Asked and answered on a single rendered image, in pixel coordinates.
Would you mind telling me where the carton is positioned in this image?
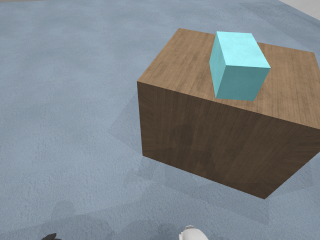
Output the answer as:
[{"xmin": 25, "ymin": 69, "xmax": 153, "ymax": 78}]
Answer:
[{"xmin": 209, "ymin": 31, "xmax": 271, "ymax": 101}]

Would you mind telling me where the pedestal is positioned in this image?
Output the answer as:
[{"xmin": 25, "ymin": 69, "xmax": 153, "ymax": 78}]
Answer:
[{"xmin": 137, "ymin": 28, "xmax": 320, "ymax": 200}]

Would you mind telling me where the robot right thigh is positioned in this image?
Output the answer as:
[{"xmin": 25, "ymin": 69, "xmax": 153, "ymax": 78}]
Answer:
[{"xmin": 179, "ymin": 228, "xmax": 208, "ymax": 240}]

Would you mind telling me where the right robot shin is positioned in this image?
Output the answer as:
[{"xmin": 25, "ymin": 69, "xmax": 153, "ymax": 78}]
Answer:
[{"xmin": 185, "ymin": 225, "xmax": 194, "ymax": 230}]

